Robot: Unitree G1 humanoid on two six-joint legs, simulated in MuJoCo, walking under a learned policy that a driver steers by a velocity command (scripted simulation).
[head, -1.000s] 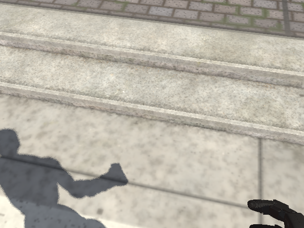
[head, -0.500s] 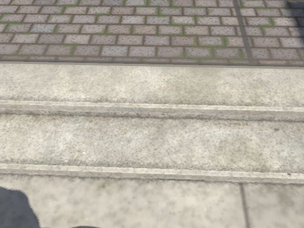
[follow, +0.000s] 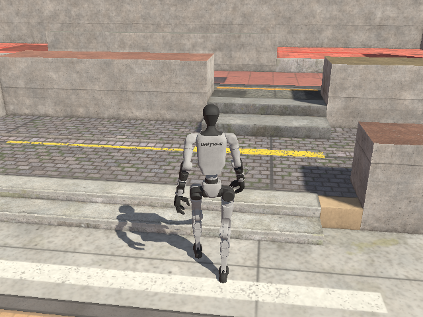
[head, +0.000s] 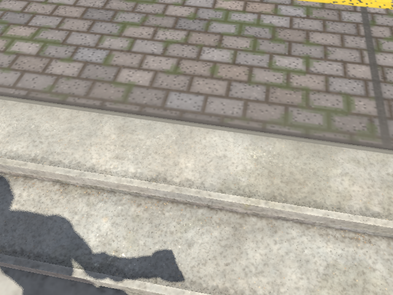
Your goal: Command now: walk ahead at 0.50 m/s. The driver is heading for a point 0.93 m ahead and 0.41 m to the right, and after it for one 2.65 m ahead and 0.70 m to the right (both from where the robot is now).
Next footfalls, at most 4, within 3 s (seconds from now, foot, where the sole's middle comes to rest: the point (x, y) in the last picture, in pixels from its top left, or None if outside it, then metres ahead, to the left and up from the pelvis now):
0.06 left None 0.20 0.10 -0.77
0.68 right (254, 265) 0.53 -0.12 -0.67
1.16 left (258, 160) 0.87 -0.13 -0.56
1.66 right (367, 158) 0.90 -0.51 -0.56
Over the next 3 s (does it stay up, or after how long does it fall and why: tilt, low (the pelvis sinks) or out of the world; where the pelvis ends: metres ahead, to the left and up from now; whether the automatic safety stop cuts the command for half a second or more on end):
stays up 1.51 -0.62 0.21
